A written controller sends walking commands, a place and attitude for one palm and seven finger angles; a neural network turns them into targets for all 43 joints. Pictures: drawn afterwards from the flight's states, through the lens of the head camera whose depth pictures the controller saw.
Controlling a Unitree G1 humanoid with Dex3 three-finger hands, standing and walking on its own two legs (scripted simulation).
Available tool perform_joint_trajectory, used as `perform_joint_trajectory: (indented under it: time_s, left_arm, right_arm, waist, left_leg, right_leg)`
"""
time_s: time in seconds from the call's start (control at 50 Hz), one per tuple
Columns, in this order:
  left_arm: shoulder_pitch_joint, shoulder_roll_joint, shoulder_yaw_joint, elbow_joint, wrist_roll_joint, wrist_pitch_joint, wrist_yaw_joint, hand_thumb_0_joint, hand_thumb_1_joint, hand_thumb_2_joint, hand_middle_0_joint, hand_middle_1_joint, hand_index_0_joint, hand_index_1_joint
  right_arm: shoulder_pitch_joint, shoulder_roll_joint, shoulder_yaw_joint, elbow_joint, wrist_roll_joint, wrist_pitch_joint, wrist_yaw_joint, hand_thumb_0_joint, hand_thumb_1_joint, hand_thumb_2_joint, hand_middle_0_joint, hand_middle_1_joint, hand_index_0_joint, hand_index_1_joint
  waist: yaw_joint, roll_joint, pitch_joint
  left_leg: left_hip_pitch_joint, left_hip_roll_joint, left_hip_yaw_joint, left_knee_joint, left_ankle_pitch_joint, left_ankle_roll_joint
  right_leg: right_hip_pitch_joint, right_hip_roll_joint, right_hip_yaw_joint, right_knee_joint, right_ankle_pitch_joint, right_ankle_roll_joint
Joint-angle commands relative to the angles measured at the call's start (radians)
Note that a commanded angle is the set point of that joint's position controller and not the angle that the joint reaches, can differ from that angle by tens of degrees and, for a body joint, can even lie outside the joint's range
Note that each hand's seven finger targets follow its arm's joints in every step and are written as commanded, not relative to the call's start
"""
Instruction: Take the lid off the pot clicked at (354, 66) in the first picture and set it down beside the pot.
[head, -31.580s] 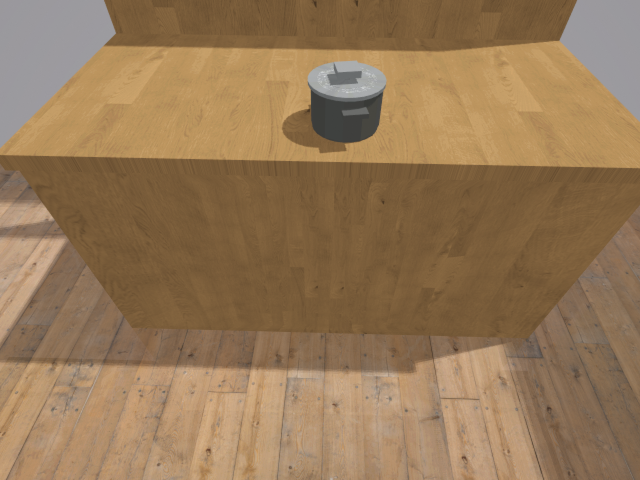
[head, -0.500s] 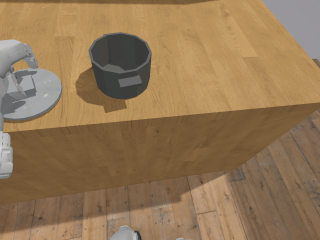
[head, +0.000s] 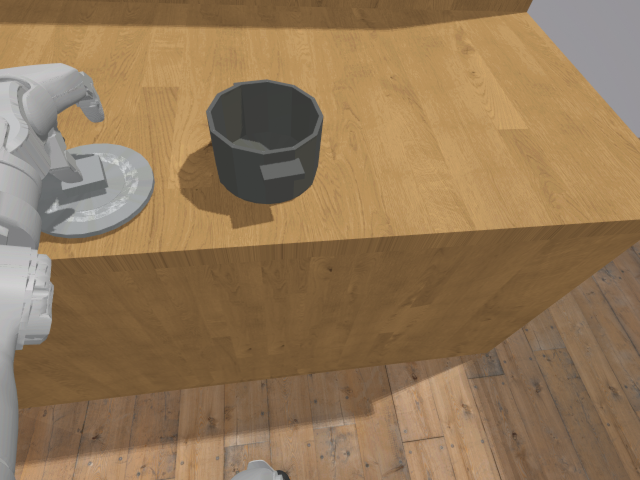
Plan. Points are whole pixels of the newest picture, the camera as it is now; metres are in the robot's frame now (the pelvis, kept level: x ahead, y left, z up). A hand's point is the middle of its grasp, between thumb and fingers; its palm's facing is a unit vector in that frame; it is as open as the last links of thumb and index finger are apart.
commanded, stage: raise the empty hand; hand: left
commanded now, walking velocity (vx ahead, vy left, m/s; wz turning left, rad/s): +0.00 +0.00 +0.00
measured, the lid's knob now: (83, 175) +0.50 +0.29 +0.07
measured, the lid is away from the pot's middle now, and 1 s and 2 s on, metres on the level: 0.25 0.25 0.25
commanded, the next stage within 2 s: draw the hand back to the body in 0.94 s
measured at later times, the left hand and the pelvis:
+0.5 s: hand (40, 102) +0.49 +0.28 +0.19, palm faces -0.35 -0.11 -0.93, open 11.0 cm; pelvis +0.00 -0.01 +0.01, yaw +0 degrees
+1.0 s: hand (13, 66) +0.50 +0.29 +0.22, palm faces -0.33 -0.11 -0.94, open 11.0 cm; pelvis +0.02 -0.02 +0.01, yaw +1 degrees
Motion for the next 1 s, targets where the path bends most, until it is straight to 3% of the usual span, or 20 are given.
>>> perform_joint_trajectory:
  time_s: [0.0, 0.02, 0.1, 0.18, 0.2, 0.28, 0.34, 0.38, 0.42, 0.44, 0.52, 0.58, 0.62, 0.68, 0.8, 0.82, 0.86, 0.9, 0.92, 0.98]
  left_arm:
    - [-0.533, 0.200, 0.014, -0.167, -0.011, 0.008, 0.013, 0.000, -0.062, 0.750, -0.392, -0.777, -0.392, -0.777]
    - [-0.572, 0.243, 0.038, -0.199, 0.001, 0.009, 0.014, 0.000, -0.062, 0.750, -0.392, -0.777, -0.392, -0.777]
    - [-0.574, 0.210, 0.011, -0.195, -0.009, 0.007, -0.001, 0.000, -0.062, 0.750, -0.392, -0.777, -0.392, -0.777]
    - [-0.590, 0.270, 0.040, -0.173, 0.011, 0.015, -0.008, 0.000, -0.062, 0.750, -0.392, -0.777, -0.392, -0.777]
    - [-0.593, 0.225, 0.009, -0.208, -0.002, 0.006, -0.016, 0.000, -0.062, 0.750, -0.392, -0.777, -0.392, -0.777]
    - [-0.577, 0.303, 0.059, -0.167, 0.012, 0.016, -0.027, 0.000, -0.062, 0.750, -0.392, -0.777, -0.392, -0.777]
    - [-0.587, 0.230, 0.001, -0.174, 0.009, 0.024, -0.042, 0.000, -0.062, 0.750, -0.392, -0.777, -0.392, -0.777]
    - [-0.586, 0.275, 0.029, -0.152, 0.005, 0.029, -0.050, 0.000, -0.062, 0.750, -0.392, -0.777, -0.392, -0.777]
    - [-0.624, 0.302, 0.038, -0.203, 0.006, 0.020, -0.058, 0.000, -0.062, 0.750, -0.392, -0.777, -0.392, -0.777]
    - [-0.625, 0.274, 0.014, -0.186, 0.009, 0.024, -0.063, 0.000, -0.062, 0.750, -0.392, -0.777, -0.392, -0.777]
    - [-0.606, 0.315, 0.043, -0.201, 0.005, 0.021, -0.075, 0.000, -0.062, 0.750, -0.392, -0.777, -0.392, -0.777]
    - [-0.604, 0.279, 0.007, -0.170, 0.004, 0.035, -0.088, 0.000, -0.062, 0.750, -0.392, -0.777, -0.392, -0.777]
    - [-0.622, 0.331, 0.041, -0.206, 0.003, 0.028, -0.093, 0.000, -0.062, 0.750, -0.392, -0.777, -0.392, -0.777]
    - [-0.642, 0.335, 0.031, -0.199, 0.004, 0.032, -0.105, 0.000, -0.062, 0.750, -0.392, -0.777, -0.392, -0.777]
    - [-0.648, 0.297, 0.009, -0.271, -0.014, 0.029, -0.132, 0.000, -0.062, 0.750, -0.392, -0.777, -0.392, -0.777]
    - [-0.638, 0.330, 0.035, -0.233, 0.002, 0.036, -0.130, 0.000, -0.062, 0.750, -0.392, -0.777, -0.392, -0.777]
    - [-0.598, 0.295, 0.005, -0.160, -0.004, 0.045, -0.138, 0.000, -0.062, 0.750, -0.392, -0.777, -0.392, -0.777]
    - [-0.593, 0.269, -0.012, -0.195, -0.014, 0.036, -0.139, 0.000, -0.062, 0.750, -0.392, -0.777, -0.392, -0.777]
    - [-0.629, 0.308, 0.012, -0.220, 0.001, 0.043, -0.134, 0.000, -0.062, 0.750, -0.392, -0.777, -0.392, -0.777]
    - [-0.639, 0.289, -0.006, -0.199, -0.004, 0.048, -0.137, 0.000, -0.062, 0.750, -0.392, -0.777, -0.392, -0.777]
  right_arm:
    - [0.137, -0.206, -0.062, -0.045, -0.004, -0.022, -0.022, 0.000, -0.900, -0.900, 0.200, 0.300, 0.200, 0.300]
    - [0.129, -0.212, -0.069, -0.043, -0.006, -0.020, -0.020, 0.000, -0.900, -0.900, 0.200, 0.300, 0.200, 0.300]
    - [0.133, -0.206, -0.061, -0.047, -0.005, -0.033, -0.027, 0.000, -0.900, -0.900, 0.200, 0.300, 0.200, 0.300]
    - [0.128, -0.209, -0.065, -0.044, -0.002, -0.034, -0.027, 0.000, -0.900, -0.900, 0.200, 0.300, 0.200, 0.300]
    - [0.130, -0.203, -0.060, -0.049, -0.003, -0.040, -0.027, 0.000, -0.900, -0.900, 0.200, 0.300, 0.200, 0.300]
    - [0.132, -0.209, -0.066, -0.046, -0.003, -0.035, -0.026, 0.000, -0.900, -0.900, 0.200, 0.300, 0.200, 0.300]
    - [0.127, -0.204, -0.067, -0.044, 0.001, -0.033, -0.022, 0.000, -0.900, -0.900, 0.200, 0.300, 0.200, 0.300]
    - [0.128, -0.210, -0.066, -0.041, 0.001, -0.033, -0.023, 0.000, -0.900, -0.900, 0.200, 0.300, 0.200, 0.300]
    - [0.117, -0.211, -0.064, -0.046, 0.001, -0.033, -0.025, 0.000, -0.900, -0.900, 0.200, 0.300, 0.200, 0.300]
    - [0.116, -0.207, -0.064, -0.043, 0.003, -0.034, -0.026, 0.000, -0.900, -0.900, 0.200, 0.300, 0.200, 0.300]
    - [0.105, -0.208, -0.063, -0.048, 0.005, -0.031, -0.024, 0.000, -0.900, -0.900, 0.200, 0.300, 0.200, 0.300]
    - [0.102, -0.207, -0.063, -0.046, 0.009, -0.029, -0.019, 0.000, -0.900, -0.900, 0.200, 0.300, 0.200, 0.300]
    - [0.096, -0.210, -0.061, -0.049, 0.008, -0.027, -0.020, 0.000, -0.900, -0.900, 0.200, 0.300, 0.200, 0.300]
    - [0.090, -0.207, -0.060, -0.050, 0.011, -0.026, -0.019, 0.000, -0.900, -0.900, 0.200, 0.300, 0.200, 0.300]
    - [0.075, -0.197, -0.059, -0.064, 0.014, -0.027, -0.013, 0.000, -0.900, -0.900, 0.200, 0.300, 0.200, 0.300]
    - [0.074, -0.201, -0.064, -0.060, 0.010, -0.020, -0.010, 0.000, -0.900, -0.900, 0.200, 0.300, 0.200, 0.300]
    - [0.075, -0.202, -0.060, -0.057, 0.016, -0.014, -0.005, 0.000, -0.900, -0.900, 0.200, 0.300, 0.200, 0.300]
    - [0.070, -0.200, -0.055, -0.069, 0.016, -0.014, -0.002, 0.000, -0.900, -0.900, 0.200, 0.300, 0.200, 0.300]
    - [0.064, -0.204, -0.063, -0.061, 0.015, -0.006, 0.001, 0.000, -0.900, -0.900, 0.200, 0.300, 0.200, 0.300]
    - [0.068, -0.203, -0.062, -0.060, 0.017, -0.004, 0.003, 0.000, -0.900, -0.900, 0.200, 0.300, 0.200, 0.300]
  waist:
    - [-0.016, 0.095, -0.353]
    - [-0.012, 0.133, -0.379]
    - [-0.011, 0.119, -0.361]
    - [-0.012, 0.112, -0.351]
    - [0.000, 0.125, -0.376]
    - [-0.007, 0.087, -0.354]
    - [-0.010, 0.105, -0.344]
    - [-0.013, 0.066, -0.315]
    - [-0.004, 0.102, -0.354]
    - [-0.010, 0.104, -0.344]
    - [-0.002, 0.097, -0.353]
    - [-0.009, 0.085, -0.317]
    - [-0.003, 0.074, -0.359]
    - [-0.007, 0.069, -0.340]
    - [0.011, 0.120, -0.391]
    - [0.003, 0.113, -0.389]
    - [-0.005, 0.049, -0.327]
    - [0.007, 0.061, -0.331]
    - [0.002, 0.077, -0.365]
    - [-0.009, 0.064, -0.326]
  left_leg:
    - [0.706, 0.056, -0.187, -0.099, 0.195, -0.056]
    - [0.729, 0.059, -0.194, -0.104, 0.175, -0.059]
    - [0.722, 0.053, -0.189, -0.115, 0.155, -0.054]
    - [0.684, 0.043, -0.167, -0.119, 0.126, -0.049]
    - [0.714, 0.044, -0.165, -0.115, 0.188, -0.050]
    - [0.667, 0.031, -0.139, -0.111, 0.176, -0.043]
    - [0.704, 0.037, -0.145, -0.116, 0.198, -0.044]
    - [0.667, 0.034, -0.139, -0.129, 0.132, -0.038]
    - [0.685, 0.031, -0.128, -0.126, 0.174, -0.037]
    - [0.684, 0.030, -0.126, -0.124, 0.168, -0.035]
    - [0.686, 0.026, -0.107, -0.116, 0.229, -0.033]
    - [0.669, 0.023, -0.103, -0.121, 0.210, -0.031]
    - [0.673, 0.020, -0.090, -0.115, 0.247, -0.027]
    - [0.657, 0.015, -0.083, -0.115, 0.239, -0.024]
    - [0.746, 0.024, -0.089, -0.097, 0.428, -0.027]
    - [0.737, 0.022, -0.090, -0.092, 0.414, -0.028]
    - [0.672, 0.015, -0.081, -0.102, 0.343, -0.026]
    - [0.677, 0.013, -0.078, -0.103, 0.385, -0.025]
    - [0.702, 0.022, -0.081, -0.099, 0.390, -0.026]
    - [0.687, 0.019, -0.092, -0.108, 0.337, -0.026]
  right_leg:
    - [-0.279, 0.047, -0.046, -0.111, 0.111, -0.057]
    - [-0.285, 0.047, -0.036, -0.115, 0.104, -0.057]
    - [-0.272, 0.046, -0.035, -0.120, 0.108, -0.058]
    - [-0.231, 0.044, -0.031, -0.138, 0.115, -0.061]
    - [-0.229, 0.047, -0.036, -0.129, 0.129, -0.062]
    - [-0.179, 0.047, -0.032, -0.151, 0.151, -0.060]
    - [-0.206, 0.049, -0.034, -0.157, 0.148, -0.058]
    - [-0.183, 0.047, -0.033, -0.167, 0.135, -0.056]
    - [-0.158, 0.047, -0.027, -0.167, 0.157, -0.058]
    - [-0.164, 0.046, -0.028, -0.169, 0.158, -0.058]
    - [-0.124, 0.046, -0.026, -0.174, 0.201, -0.056]
    - [-0.125, 0.045, -0.029, -0.182, 0.199, -0.054]
    - [-0.083, 0.044, -0.022, -0.179, 0.236, -0.051]
    - [-0.067, 0.042, -0.023, -0.186, 0.251, -0.050]
    - [-0.068, 0.042, -0.033, -0.173, 0.306, -0.051]
    - [-0.072, 0.045, -0.026, -0.176, 0.301, -0.047]
    - [-0.065, 0.043, -0.031, -0.182, 0.291, -0.044]
    - [-0.055, 0.042, -0.036, -0.175, 0.308, -0.049]
    - [-0.059, 0.039, -0.027, -0.177, 0.309, -0.044]
    - [-0.078, 0.041, -0.033, -0.185, 0.276, -0.046]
